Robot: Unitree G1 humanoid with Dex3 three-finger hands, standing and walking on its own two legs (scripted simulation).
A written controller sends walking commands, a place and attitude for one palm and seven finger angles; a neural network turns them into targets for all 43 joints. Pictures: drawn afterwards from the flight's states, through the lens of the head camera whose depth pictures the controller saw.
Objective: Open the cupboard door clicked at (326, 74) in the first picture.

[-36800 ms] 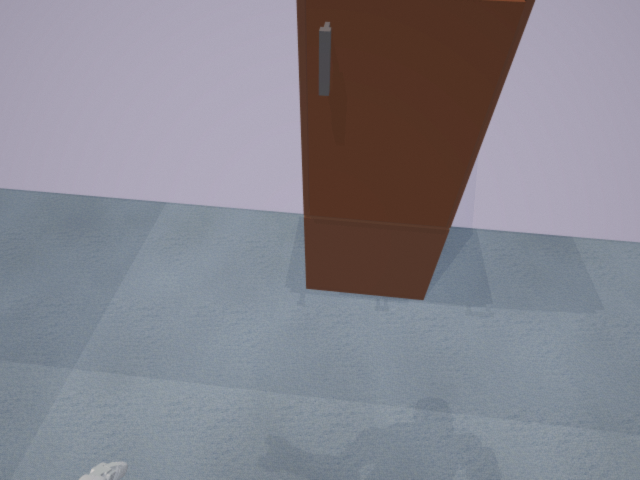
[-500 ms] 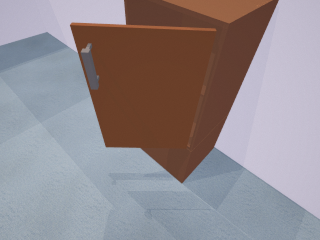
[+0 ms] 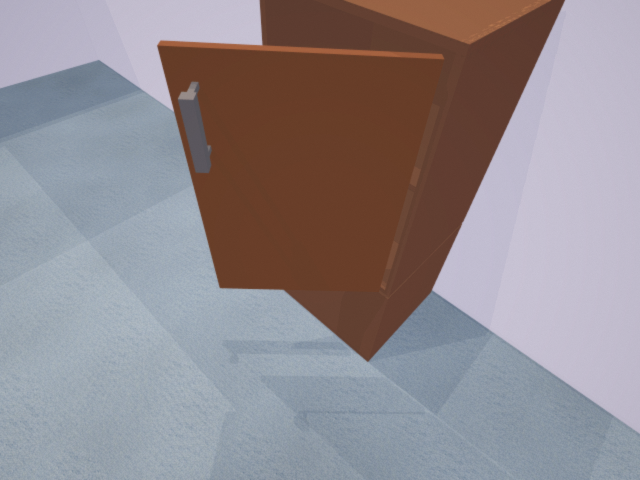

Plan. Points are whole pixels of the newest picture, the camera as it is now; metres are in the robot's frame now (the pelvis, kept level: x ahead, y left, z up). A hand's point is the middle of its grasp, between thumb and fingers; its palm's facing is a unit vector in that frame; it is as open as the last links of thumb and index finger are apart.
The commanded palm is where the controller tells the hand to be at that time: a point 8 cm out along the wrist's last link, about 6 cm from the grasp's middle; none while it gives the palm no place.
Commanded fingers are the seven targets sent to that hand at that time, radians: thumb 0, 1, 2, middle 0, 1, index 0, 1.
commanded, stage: come to a stop and stand still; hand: left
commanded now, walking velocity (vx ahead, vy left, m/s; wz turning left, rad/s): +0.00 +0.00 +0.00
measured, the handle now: (198, 128) +0.58 +0.24 +0.13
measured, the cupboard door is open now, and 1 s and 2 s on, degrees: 43 43 43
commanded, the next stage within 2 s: look again from close up in 0.08 s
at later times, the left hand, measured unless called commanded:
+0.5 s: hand out of the picture +0.04 +0.19 -0.18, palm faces +0.05 -0.98 -0.21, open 7.3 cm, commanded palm none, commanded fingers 0.00 0.90 0.90 -0.20 -0.30 -0.20 -0.30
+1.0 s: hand (164, 408) +0.20 +0.20 +0.01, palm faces +0.19 -0.98 -0.06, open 7.8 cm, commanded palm +0.12 +0.26 -0.03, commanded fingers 0.00 0.57 0.76 -0.22 -0.51 -0.22 -0.51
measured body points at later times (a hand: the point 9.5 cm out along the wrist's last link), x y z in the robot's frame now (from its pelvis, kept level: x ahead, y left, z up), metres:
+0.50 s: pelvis +0.01 +0.01 -0.01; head +0.00 +0.02 +0.44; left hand +0.03 +0.24 -0.16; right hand +0.05 -0.22 -0.15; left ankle +0.04 +0.10 -0.74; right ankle +0.03 -0.13 -0.74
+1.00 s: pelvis -0.01 -0.01 -0.04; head +0.00 -0.01 +0.41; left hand +0.18 +0.25 +0.01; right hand +0.17 -0.24 -0.11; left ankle +0.04 +0.11 -0.74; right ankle +0.03 -0.13 -0.74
